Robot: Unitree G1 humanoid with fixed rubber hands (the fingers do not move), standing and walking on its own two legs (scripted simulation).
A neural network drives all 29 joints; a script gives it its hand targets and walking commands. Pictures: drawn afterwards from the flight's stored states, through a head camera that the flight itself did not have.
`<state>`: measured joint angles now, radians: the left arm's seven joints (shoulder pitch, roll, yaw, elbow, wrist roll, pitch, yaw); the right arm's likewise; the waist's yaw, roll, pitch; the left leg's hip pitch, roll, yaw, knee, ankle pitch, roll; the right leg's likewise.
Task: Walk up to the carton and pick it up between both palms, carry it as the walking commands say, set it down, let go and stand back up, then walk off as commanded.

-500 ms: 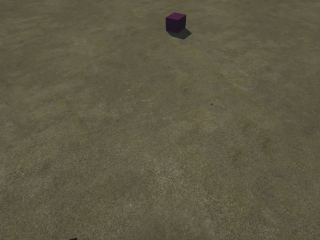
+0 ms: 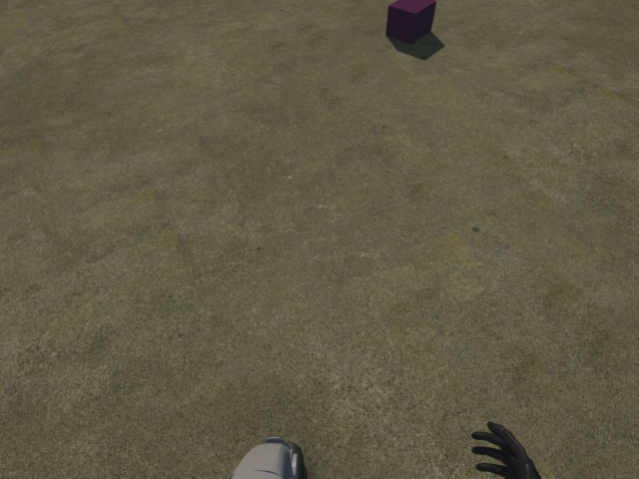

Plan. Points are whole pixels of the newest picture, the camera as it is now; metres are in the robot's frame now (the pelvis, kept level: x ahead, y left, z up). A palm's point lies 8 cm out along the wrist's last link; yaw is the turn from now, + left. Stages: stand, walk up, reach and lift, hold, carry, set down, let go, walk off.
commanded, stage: walk up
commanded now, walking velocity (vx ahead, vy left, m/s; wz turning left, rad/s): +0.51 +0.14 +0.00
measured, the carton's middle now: (410, 18) +2.88 -0.12 -0.67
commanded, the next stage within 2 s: none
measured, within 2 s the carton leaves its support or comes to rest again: neither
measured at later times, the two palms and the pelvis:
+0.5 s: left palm (237, 289) +0.42 +0.24 -0.14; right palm (517, 469) +0.20 -0.21 -0.11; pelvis +0.30 +0.03 +0.00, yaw +2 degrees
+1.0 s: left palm (265, 251) +0.51 +0.21 -0.13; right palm (498, 169) +0.76 -0.25 -0.10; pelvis +0.59 -0.02 +0.01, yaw +0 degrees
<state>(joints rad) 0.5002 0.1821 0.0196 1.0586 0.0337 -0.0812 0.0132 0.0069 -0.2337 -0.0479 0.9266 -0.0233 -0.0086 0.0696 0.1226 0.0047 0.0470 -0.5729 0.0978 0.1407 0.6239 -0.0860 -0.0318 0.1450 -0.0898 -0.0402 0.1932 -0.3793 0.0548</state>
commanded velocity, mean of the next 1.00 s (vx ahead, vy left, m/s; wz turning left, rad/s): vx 0.50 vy -0.09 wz -0.06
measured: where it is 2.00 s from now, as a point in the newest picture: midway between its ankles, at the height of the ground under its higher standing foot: (386, 234)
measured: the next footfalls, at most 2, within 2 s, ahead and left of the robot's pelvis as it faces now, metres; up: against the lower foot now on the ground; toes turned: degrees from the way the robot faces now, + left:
left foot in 0.06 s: +0.20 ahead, +0.15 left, +0.00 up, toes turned +9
right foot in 0.60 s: +0.52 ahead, -0.13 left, +0.00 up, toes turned -7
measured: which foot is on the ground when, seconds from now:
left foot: up 0.00-0.04, down 0.06-0.62, up 0.64-1.00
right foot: down 0.00-0.08, up 0.10-0.58, down 0.60-1.00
